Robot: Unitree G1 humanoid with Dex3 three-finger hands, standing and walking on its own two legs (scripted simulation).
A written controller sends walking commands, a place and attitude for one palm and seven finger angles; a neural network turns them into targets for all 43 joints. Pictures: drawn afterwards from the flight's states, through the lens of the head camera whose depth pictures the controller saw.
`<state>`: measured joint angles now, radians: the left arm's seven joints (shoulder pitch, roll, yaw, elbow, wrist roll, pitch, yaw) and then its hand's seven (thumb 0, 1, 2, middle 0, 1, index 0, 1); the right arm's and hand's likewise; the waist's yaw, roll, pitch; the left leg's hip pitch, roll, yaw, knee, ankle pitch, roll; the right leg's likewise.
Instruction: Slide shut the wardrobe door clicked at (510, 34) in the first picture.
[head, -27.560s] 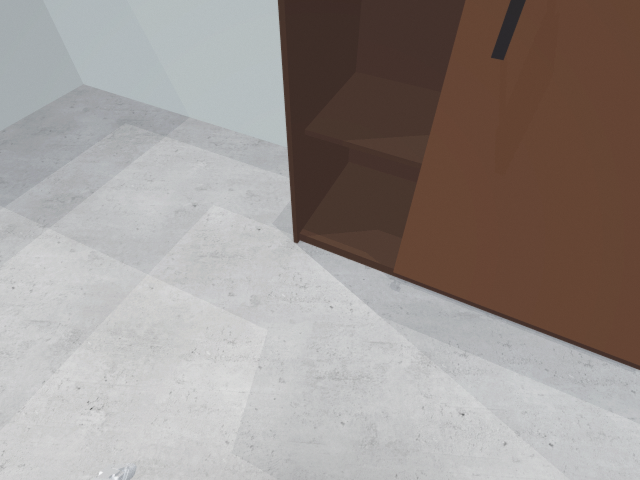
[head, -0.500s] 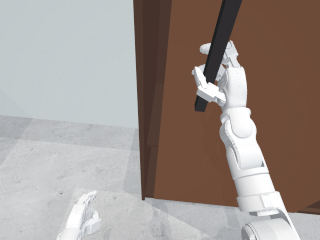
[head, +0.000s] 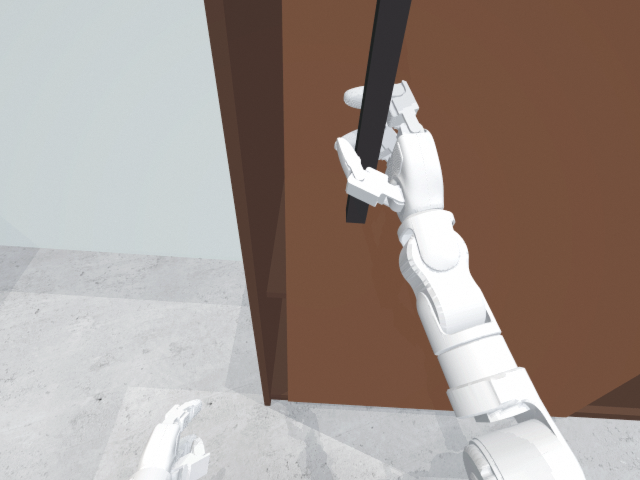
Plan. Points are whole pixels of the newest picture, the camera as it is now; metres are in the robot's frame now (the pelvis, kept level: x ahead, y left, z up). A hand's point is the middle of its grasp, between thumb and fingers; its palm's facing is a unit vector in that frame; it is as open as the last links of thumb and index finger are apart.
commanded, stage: loosen the grip on the handle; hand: right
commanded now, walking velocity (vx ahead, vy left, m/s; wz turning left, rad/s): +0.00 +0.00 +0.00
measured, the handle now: (370, 113) +0.42 -0.02 +0.26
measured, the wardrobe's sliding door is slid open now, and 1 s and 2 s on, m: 0.05 0.05 0.05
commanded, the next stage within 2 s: slip the hand off the handle in 0.68 s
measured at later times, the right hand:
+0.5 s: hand (357, 171) +0.37 -0.01 +0.22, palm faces -0.17 +0.98 -0.11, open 13.3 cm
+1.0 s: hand (360, 179) +0.37 -0.02 +0.22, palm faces -0.24 +0.96 -0.16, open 15.2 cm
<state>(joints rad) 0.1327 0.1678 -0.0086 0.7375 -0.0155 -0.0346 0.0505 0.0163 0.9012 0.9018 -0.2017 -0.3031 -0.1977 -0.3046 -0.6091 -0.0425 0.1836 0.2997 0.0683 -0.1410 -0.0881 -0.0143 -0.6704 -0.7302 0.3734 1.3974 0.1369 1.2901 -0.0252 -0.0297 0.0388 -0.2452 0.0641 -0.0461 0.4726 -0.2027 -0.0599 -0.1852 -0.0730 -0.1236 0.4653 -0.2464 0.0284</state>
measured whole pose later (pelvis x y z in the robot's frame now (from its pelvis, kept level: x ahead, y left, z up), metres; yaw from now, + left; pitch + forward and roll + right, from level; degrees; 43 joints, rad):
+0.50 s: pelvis -0.05 +0.03 -0.01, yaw +1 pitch -2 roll -2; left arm 0.29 0.25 -0.02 0.73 -0.03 -0.22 0.00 0.01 0.90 0.90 -0.20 -0.30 -0.20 -0.30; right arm -0.80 -0.16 -0.03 0.75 0.11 -0.35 0.04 -0.01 0.31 -0.31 0.50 1.34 0.25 1.23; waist 0.05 0.01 0.02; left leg -0.36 0.04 -0.06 0.57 -0.18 -0.02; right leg -0.27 -0.04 -0.03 0.51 -0.24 0.03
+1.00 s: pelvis -0.04 +0.03 -0.01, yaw +4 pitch +1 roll -1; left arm 0.24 0.25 -0.02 0.70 -0.03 -0.25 0.04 0.02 0.90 0.90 -0.20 -0.30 -0.20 -0.30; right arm -0.67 -0.21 -0.04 0.54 0.12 -0.35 0.11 -0.01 0.56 -0.19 0.43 1.15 0.16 1.12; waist 0.05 -0.01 -0.01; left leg -0.42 0.00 -0.09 0.57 -0.18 -0.02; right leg -0.33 -0.02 0.02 0.57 -0.28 0.02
